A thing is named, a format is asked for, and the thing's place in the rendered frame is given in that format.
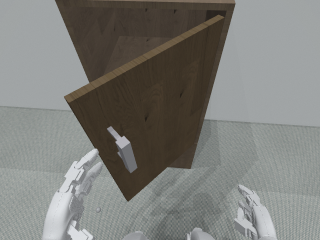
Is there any right robot hand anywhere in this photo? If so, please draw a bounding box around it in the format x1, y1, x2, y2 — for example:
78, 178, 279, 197
234, 184, 277, 240

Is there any robot right thigh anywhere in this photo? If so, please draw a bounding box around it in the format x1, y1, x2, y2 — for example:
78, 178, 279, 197
185, 230, 215, 240

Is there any left robot hand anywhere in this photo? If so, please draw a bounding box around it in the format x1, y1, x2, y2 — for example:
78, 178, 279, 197
41, 148, 103, 240

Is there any cupboard door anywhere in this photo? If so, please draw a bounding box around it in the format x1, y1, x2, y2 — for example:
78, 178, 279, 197
64, 15, 225, 202

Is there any handle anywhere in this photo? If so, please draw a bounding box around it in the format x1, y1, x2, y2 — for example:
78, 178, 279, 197
107, 126, 138, 173

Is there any right robot shin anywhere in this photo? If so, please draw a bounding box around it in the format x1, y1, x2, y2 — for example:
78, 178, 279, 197
193, 227, 203, 231

